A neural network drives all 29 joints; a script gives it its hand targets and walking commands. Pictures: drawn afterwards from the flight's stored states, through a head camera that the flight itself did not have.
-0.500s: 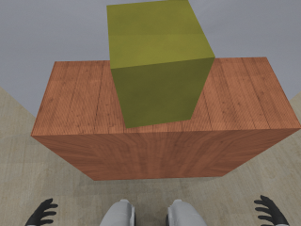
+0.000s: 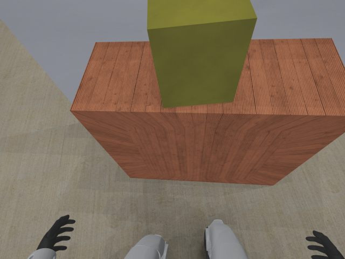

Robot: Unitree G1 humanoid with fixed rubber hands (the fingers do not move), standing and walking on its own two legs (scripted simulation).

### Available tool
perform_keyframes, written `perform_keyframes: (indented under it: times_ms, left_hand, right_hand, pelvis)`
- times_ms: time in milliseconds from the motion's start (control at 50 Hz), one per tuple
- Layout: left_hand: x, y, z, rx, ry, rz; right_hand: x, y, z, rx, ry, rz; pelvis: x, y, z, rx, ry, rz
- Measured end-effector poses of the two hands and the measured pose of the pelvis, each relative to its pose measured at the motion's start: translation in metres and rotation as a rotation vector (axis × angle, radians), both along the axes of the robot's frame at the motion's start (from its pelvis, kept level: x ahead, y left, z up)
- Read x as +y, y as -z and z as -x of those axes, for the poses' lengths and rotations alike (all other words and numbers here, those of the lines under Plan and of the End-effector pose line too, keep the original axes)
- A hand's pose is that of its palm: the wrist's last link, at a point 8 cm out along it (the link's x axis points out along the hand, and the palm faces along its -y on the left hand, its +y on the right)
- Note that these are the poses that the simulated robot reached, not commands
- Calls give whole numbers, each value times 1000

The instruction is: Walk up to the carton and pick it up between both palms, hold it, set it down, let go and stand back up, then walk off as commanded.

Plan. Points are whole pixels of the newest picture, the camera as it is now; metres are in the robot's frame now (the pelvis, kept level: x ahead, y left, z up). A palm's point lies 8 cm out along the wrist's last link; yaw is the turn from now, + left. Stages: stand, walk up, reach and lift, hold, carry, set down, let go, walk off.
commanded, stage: walk off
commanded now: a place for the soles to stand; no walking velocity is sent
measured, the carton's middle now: (194, 43) +0.60 -0.03 +0.09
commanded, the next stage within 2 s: none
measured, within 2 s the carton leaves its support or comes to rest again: neither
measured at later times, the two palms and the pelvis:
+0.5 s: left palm out of the picture +0.03 +0.32 -0.10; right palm out of the picture -0.04 -0.32 -0.09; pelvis -0.13 +0.03 +0.00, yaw -7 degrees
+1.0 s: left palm out of the picture -0.14 +0.36 -0.11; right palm out of the picture -0.21 -0.28 -0.08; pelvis -0.27 +0.05 +0.00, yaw -9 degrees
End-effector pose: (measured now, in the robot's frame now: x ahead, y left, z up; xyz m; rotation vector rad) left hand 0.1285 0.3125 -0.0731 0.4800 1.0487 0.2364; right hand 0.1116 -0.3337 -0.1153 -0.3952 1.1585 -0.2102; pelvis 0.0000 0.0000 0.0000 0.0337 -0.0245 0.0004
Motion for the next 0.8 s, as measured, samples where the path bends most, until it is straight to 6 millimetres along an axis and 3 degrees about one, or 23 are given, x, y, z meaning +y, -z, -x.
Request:
perform_keyframes:
  times_ms: [60,120,200,340,420,500,620,720,800]
  left_hand:
    - [15,12,16,6,14,21]
    - [28,26,34,24,4,46]
    - [35,29,52,33,-4,62]
    - [32,30,75,57,59,68]
    - [21,31,83,50,102,51]
    - [7,23,99,37,149,62]
    - [7,17,118,-27,156,84]
    - [26,31,138,-62,152,104]
    - [39,40,167,-23,120,106]
  right_hand:
    - [14,0,23,-1,0,11]
    - [31,-2,59,16,23,14]
    - [45,-13,104,47,54,23]
    - [38,-27,125,-57,101,52]
    - [20,-23,137,-96,121,54]
    - [15,-25,154,-97,128,62]
    - [29,-22,188,-82,107,52]
    - [50,-18,224,-68,83,62]
    - [65,-23,261,-52,80,62]
  pelvis:
    - [15,7,20,3,-7,12]
    - [27,9,39,-17,24,-11]
    - [31,3,53,-27,16,29]
    - [30,1,84,-20,80,45]
    - [23,7,110,-24,107,60]
    - [26,1,133,-25,123,44]
    - [39,1,164,-32,119,38]
    - [54,12,194,-45,96,30]
    - [59,9,220,-67,103,45]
